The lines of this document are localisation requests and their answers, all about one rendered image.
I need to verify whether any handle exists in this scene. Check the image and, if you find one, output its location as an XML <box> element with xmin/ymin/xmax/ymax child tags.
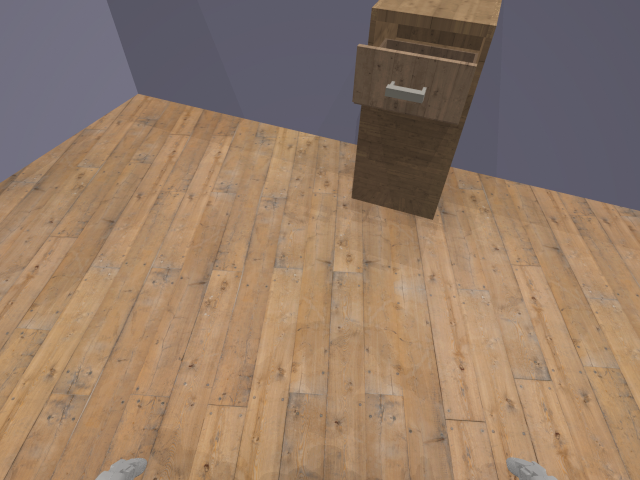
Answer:
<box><xmin>385</xmin><ymin>81</ymin><xmax>427</xmax><ymax>103</ymax></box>

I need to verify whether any right robot hand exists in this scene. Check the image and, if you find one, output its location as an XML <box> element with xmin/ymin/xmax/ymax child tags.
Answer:
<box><xmin>506</xmin><ymin>457</ymin><xmax>557</xmax><ymax>480</ymax></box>

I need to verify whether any cabinet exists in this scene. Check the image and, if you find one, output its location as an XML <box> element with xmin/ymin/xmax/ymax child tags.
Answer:
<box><xmin>352</xmin><ymin>0</ymin><xmax>502</xmax><ymax>220</ymax></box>

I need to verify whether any left robot hand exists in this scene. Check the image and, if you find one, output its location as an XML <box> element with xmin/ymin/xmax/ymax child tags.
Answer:
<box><xmin>95</xmin><ymin>458</ymin><xmax>147</xmax><ymax>480</ymax></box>

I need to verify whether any drawer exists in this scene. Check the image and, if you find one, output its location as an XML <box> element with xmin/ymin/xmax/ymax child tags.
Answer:
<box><xmin>352</xmin><ymin>38</ymin><xmax>478</xmax><ymax>125</ymax></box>

